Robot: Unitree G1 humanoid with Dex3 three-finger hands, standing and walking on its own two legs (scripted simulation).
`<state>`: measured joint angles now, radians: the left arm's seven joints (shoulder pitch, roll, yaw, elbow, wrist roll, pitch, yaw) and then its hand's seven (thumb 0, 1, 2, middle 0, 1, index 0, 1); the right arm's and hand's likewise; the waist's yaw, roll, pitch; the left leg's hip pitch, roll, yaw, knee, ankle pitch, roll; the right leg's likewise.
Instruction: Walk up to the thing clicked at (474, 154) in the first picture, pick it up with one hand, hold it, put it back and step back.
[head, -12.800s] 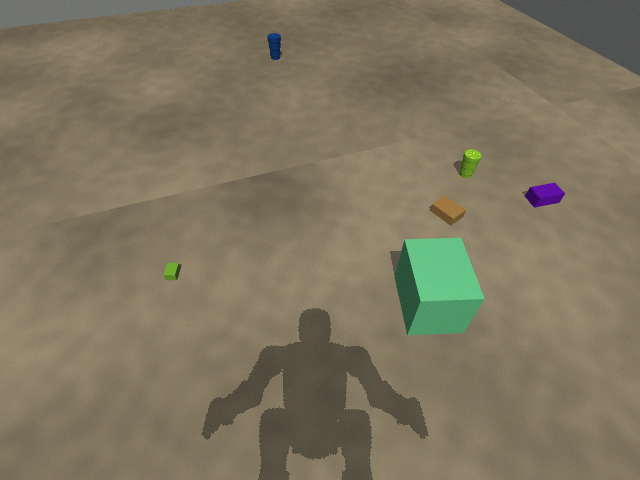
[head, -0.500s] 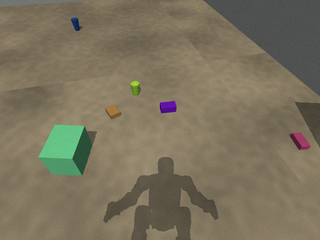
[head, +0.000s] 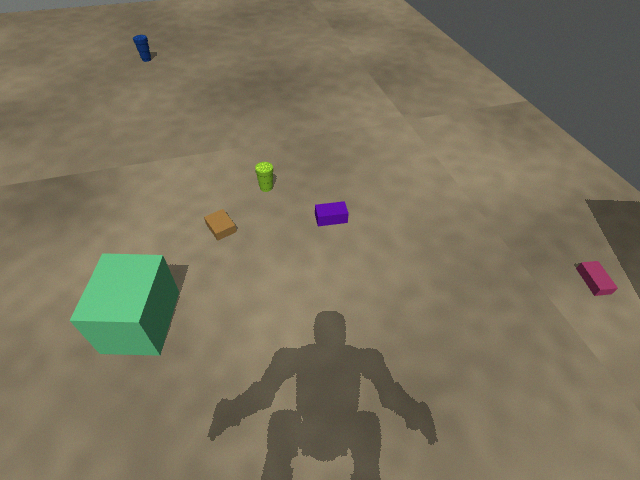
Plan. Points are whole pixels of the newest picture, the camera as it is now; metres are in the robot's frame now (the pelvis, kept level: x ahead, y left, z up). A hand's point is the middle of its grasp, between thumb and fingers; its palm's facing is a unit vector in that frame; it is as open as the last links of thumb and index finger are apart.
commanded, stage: stand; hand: left
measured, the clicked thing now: (265, 177) +1.47 +0.25 -0.72
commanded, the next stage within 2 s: walk up in 1.54 s
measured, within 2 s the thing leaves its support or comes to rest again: neither
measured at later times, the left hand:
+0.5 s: hand out of the picture +0.08 +0.25 -0.16, palm faces -0.02 -0.94 -0.34, open 7.4 cm
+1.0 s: hand out of the picture +0.08 +0.26 -0.16, palm faces -0.02 -0.94 -0.35, open 7.4 cm
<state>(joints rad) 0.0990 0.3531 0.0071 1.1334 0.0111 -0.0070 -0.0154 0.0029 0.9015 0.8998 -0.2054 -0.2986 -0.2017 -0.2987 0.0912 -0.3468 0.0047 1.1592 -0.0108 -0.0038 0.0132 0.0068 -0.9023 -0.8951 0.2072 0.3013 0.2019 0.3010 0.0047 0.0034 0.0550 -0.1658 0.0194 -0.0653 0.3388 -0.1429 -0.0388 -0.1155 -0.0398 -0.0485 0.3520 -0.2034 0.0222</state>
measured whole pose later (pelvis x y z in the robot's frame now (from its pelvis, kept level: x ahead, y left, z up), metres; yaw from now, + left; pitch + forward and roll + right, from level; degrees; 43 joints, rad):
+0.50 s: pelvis +0.01 +0.00 +0.00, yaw +0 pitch -2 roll +0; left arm 0.11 0.35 0.01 1.13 0.01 -0.01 -0.01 0.00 0.90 0.90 -0.21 -0.30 -0.20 -0.30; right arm 0.08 -0.35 0.01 1.14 -0.01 0.00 0.01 0.01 -0.90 -0.90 0.21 0.30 0.20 0.30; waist 0.01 0.00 0.05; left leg -0.14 0.03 -0.06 0.33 -0.15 -0.04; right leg -0.09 -0.03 -0.05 0.33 -0.20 0.02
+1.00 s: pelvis +0.01 +0.00 +0.00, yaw +0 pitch -2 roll +0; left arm 0.12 0.36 0.01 1.13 0.01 0.00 -0.01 0.00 0.90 0.90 -0.21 -0.30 -0.20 -0.30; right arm 0.10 -0.35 0.01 1.14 -0.01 0.00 0.01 0.01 -0.90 -0.90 0.21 0.30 0.20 0.30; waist 0.01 0.00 0.06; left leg -0.14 0.02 -0.06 0.33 -0.16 -0.04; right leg -0.09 -0.04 -0.05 0.34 -0.21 0.02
